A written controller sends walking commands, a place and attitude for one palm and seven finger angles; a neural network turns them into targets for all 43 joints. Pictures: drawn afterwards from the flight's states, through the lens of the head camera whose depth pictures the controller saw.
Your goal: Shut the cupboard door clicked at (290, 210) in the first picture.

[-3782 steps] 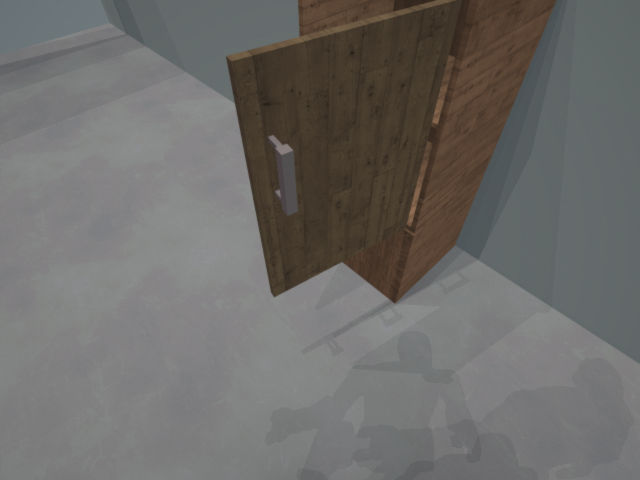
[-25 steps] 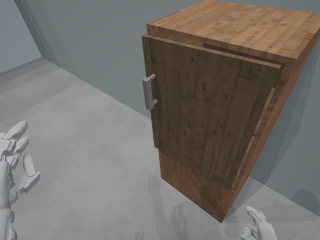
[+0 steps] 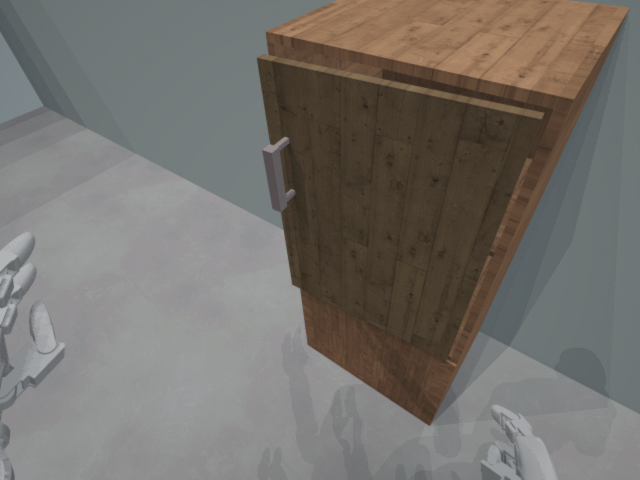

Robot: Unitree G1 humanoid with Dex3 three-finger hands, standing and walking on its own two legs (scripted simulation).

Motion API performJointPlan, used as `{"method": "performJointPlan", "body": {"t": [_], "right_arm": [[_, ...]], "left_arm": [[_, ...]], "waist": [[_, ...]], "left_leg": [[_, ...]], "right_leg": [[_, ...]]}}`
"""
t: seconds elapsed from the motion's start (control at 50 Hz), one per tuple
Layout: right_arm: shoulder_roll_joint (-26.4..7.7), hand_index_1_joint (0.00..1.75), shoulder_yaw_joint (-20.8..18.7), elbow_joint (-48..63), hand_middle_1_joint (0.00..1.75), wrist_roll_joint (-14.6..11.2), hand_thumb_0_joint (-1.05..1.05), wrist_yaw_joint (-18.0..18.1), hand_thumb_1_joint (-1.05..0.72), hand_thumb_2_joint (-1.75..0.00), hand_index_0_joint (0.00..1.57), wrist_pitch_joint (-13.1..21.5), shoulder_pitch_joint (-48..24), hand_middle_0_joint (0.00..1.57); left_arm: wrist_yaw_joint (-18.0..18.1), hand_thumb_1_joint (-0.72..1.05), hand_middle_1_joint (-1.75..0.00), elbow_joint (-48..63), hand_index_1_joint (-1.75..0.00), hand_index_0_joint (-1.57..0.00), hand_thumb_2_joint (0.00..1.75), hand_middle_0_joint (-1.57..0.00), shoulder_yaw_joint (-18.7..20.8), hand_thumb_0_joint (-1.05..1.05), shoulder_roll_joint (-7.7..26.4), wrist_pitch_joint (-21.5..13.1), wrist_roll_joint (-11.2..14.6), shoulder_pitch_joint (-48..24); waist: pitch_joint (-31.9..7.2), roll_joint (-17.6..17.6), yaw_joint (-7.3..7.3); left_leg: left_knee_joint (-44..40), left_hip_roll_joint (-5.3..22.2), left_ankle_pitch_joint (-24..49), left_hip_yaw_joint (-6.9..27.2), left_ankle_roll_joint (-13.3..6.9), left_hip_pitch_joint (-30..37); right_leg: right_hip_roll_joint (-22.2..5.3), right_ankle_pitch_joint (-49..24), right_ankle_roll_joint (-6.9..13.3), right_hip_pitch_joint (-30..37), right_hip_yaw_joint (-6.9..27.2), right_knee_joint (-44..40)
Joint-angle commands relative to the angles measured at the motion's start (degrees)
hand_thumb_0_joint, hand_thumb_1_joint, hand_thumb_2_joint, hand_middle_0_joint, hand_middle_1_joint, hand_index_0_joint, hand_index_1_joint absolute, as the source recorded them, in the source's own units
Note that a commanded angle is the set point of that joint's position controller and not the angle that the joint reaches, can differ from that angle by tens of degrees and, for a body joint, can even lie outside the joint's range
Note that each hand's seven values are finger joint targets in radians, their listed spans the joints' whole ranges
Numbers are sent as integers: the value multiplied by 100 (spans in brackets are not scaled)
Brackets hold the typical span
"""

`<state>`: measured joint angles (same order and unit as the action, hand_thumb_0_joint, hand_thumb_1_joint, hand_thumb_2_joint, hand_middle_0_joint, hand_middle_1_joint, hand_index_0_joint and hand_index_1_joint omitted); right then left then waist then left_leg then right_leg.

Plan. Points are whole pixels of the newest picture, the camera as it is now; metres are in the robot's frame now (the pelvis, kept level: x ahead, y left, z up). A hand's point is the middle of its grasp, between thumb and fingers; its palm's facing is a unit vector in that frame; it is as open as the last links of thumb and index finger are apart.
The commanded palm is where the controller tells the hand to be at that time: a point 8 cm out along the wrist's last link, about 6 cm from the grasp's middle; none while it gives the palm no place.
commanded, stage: step back with the hand held close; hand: left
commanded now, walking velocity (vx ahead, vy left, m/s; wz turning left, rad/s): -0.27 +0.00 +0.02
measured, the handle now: (281, 174) +0.63 +0.13 +0.05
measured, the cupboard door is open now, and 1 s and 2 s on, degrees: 4 4 4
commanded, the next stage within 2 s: stop stepping back and stand still in 0.96 s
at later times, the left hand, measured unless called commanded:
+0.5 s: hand out of the picture +0.11 +0.30 +0.16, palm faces +0.49 -0.74 -0.46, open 7.4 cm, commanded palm +0.04 +0.33 +0.18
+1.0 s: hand out of the picture -0.03 +0.31 +0.18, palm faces +0.53 -0.73 -0.42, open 7.4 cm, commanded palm -0.09 +0.33 +0.18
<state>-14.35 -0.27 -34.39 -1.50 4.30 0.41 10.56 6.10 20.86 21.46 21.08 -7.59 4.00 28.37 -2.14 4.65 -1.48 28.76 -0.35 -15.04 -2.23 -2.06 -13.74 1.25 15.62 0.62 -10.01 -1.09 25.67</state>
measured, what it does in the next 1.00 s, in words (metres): walks backwards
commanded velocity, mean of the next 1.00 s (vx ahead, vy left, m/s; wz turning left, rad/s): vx -0.33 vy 0.00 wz -0.02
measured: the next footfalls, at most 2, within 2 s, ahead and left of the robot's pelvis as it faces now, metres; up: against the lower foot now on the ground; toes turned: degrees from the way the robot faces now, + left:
right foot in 1.02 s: -0.24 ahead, -0.11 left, +0.00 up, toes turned +3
left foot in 1.22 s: -0.17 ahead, +0.14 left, +0.00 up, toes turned +4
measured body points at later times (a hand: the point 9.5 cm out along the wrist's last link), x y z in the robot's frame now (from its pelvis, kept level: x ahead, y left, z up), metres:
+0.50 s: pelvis -0.09 +0.02 -0.02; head -0.09 +0.02 +0.43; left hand +0.07 +0.34 +0.18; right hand +0.08 -0.22 -0.10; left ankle +0.00 +0.09 -0.74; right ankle -0.05 -0.12 -0.74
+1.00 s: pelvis -0.20 +0.02 -0.02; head -0.20 +0.05 +0.42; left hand -0.06 +0.35 +0.20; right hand -0.02 -0.20 -0.09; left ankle +0.00 +0.11 -0.74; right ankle -0.27 -0.11 -0.72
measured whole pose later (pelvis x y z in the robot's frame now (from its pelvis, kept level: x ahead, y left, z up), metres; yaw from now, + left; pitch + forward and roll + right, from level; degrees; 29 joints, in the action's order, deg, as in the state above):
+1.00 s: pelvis -0.20 +0.02 -0.02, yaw +5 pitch +1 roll -5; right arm -10.1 -1.1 -36.1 -0.5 2.9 7.1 11.8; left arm 8.9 30.3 29.1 27.6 -15.6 4.8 29.4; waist -2.2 2.0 1.0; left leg 27.5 5.3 0.8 -7.7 -3.7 -33.9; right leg 4.3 31.7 1.0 -13.7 -3.5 41.9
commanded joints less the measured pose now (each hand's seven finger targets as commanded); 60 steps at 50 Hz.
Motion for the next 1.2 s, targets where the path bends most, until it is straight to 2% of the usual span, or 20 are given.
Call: {"method": "performJointPlan", "body": {"t": [0.0, 0.16, 0.32, 0.4, 0.52, 0.6, 0.64, 0.68, 0.72, 0.78, 0.84, 0.92, 0.96, 0.98, 1.0, 1.02, 1.04, 1.1, 1.14, 1.18], "right_arm": [[-601, 30, -257, 1103, 30, -2, 0, 105, -90, -90, 20, 95, -601, 20], [-621, 30, -281, 1261, 30, -17, 0, 121, -90, -90, 20, -41, -485, 20], [-743, 30, -273, 1287, 30, 16, 0, 154, -90, -90, 20, 224, -404, 20], [-769, 30, -313, 1217, 30, 55, 0, 167, -90, -90, 20, 407, -330, 20], [-692, 30, -326, 1110, 30, 70, 0, 71, -90, -90, 20, 612, -227, 20], [-526, 30, -278, 910, 30, 152, 0, 18, -90, -90, 20, 608, -182, 20], [-530, 30, -301, 779, 30, 181, 0, -1, -90, -90, 20, 561, -128, 20], [-465, 30, -262, 793, 30, 135, 0, 1, -90, -90, 20, 514, -140, 20], [-532, 30, -268, 842, 30, 103, 0, 36, -90, -90, 20, 508, -158, 20], [-654, 30, -313, 963, 30, 135, 0, 114, -90, -90, 20, 668, -459, 20], [-515, 30, -454, 812, 30, 137, 0, 5, -90, -90, 20, 887, -447, 20], [-441, 30, -358, 685, 30, 91, 0, -102, -90, -90, 20, 989, -476, 20], [-424, 30, -342, 608, 30, 155, 0, -121, -90, -90, 20, 982, -457, 20], [-387, 30, -351, 535, 30, 184, 0, -139, -90, -90, 20, 947, -389, 20], [-309, 30, -325, 452, 30, 189, 0, -145, -90, -90, 20, 908, -332, 20], [-261, 30, -252, 369, 30, 245, 0, -143, -90, -90, 20, 892, -379, 20], [-329, 30, -340, 308, 30, 164, 0, -135, -90, -90, 20, 864, -505, 20], [-283, 30, -131, 484, 30, 130, 0, 25, -90, -90, 20, 666, -420, 20], [-409, 30, -157, 451, 30, 115, 0, 112, -90, -90, 20, 675, -340, 20], [-544, 30, -205, 623, 30, 75, 0, 153, -90, -90, 20, 806, -277, 20]], "left_arm": [[174, 90, -30, 1439, -30, -20, 90, -20, 856, 0, 1381, -374, 1, -139], [258, 90, -30, 1491, -30, -20, 90, -20, 1041, 0, 1416, -393, 19, 365], [316, 90, -30, 1661, -30, -20, 90, -20, 1045, 0, 1295, -658, -182, -49], [311, 90, -30, 1614, -30, -20, 90, -20, 1114, 0, 1277, -791, -327, -378], [289, 90, -30, 1929, -30, -20, 90, -20, 1113, 0, 1239, -954, -287, -330], [387, 90, -30, 1861, -30, -20, 90, -20, 994, 0, 1300, -949, -234, -437], [475, 90, -30, 1799, -30, -20, 90, -20, 1104, 0, 1498, -960, -230, -499], [498, 90, -30, 1770, -30, -20, 90, -20, 1032, 0, 1477, -975, -222, -483], [513, 90, -30, 1876, -30, -20, 90, -20, 1093, 0, 1527, -1033, -211, -442], [477, 90, -30, 2169, -30, -20, 90, -20, 1392, 0, 1546, -1109, -242, -348], [416, 90, -30, 2253, -30, -20, 90, -20, 1591, 0, 1759, -1173, -55, -262], [362, 90, -30, 1857, -30, -20, 90, -20, 1232, 0, 1368, -1054, 135, 244], [304, 90, -30, 1982, -30, -20, 90, -20, 1157, 0, 1399, -1107, 144, -4], [305, 90, -30, 2087, -30, -20, 90, -20, 1194, 0, 1508, -1157, 100, -133], [357, 90, -30, 2188, -30, -20, 90, -20, 1233, 0, 1647, -1205, 31, -316], [464, 90, -30, 2226, -30, -20, 90, -20, 1213, 0, 1828, -1220, -87, -734], [452, 90, -30, 2077, -30, -20, 90, -20, 947, 0, 1708, -1037, -116, -1067], [466, 90, -30, 1635, -30, -20, 90, -20, 639, 0, 1350, -636, -201, -1158], [480, 90, -30, 1641, -30, -20, 90, -20, 707, 0, 1485, -573, -228, -1572], [467, 90, -30, 1774, -30, -20, 90, -20, 659, 0, 1311, -628, -231, -1326]], "waist": [[-896, -262, 84], [-806, -192, 104], [-120, 368, 138], [-13, 525, 136], [-306, -30, 166], [-38, -805, 243], [-94, -930, 281], [-107, -1078, 313], [-43, -612, 342], [-410, 1420, 137], [-942, 618, 95], [-672, 1158, 104], [-629, 804, 136], [-664, 182, 131], [-592, -910, 121], [-423, -1641, 118], [-463, -2120, 39], [127, -1136, 227], [71, -506, 297], [-89, 528, 192]], "left_leg": [[-131, 530, 2625, 421, -7, 439], [-353, 683, 1897, 579, -50, -475], [-1440, 1029, -2079, 1230, -436, -2807], [-1605, 1257, -2925, 1487, -587, -3582], [-735, 807, -2631, 1003, -345, -2775], [612, 307, -1490, 580, 14, -1425], [983, 190, -1101, 461, 107, -960], [934, 215, -1048, 528, 69, -655], [390, 429, -1550, 845, -61, -738], [-2204, 1912, -3411, 2429, -597, -3058], [-1778, 1802, -1873, 1570, -362, -1847], [-2042, 1619, -1933, 638, 187, -1551], [-1591, 1513, -1740, 428, 455, -1087], [-718, 1177, -1309, 72, 610, -585], [976, 669, -637, -267, 720, -37], [2225, 276, -667, -284, 684, 9], [3218, -13, -1118, 83, 632, -562], [2174, 377, -734, 364, 354, -994], [516, 139, -45, 14, 297, -205], [-663, 804, 413, 825, 26, 141]], "right_leg": [[-611, -2860, 29, 102, 487, 136], [-501, -2255, 4, 283, 543, 459], [-87, -554, -145, 1022, 388, 1087], [115, -380, -195, 1412, 331, 1633], [-141, 206, 24, 526, 864, 997], [-1009, 1165, 441, -1452, 1918, -424], [-1271, 1174, 547, -1895, 1996, -734], [-1177, 1299, 431, -2198, 1633, -680], [-787, 1709, 235, -2346, 1154, -358], [491, 808, -155, 122, 62, 3002], [445, 1418, -92, -365, 72, 3576], [478, 1839, 21, -72, -475, 1713], [169, 1640, 105, -154, -234, 301], [-227, 1611, 277, -662, 346, -538], [-1130, 1493, 698, -1705, 1793, -1334], [-2118, 371, 986, -2373, 2511, -1788], [-2200, -274, 1224, -2289, 2680, -1461], [-1594, -1841, 764, -1325, 1330, -350], [-1106, -1026, 433, -1245, 827, -130], [-358, -102, 38, -1106, 556, 403]]}}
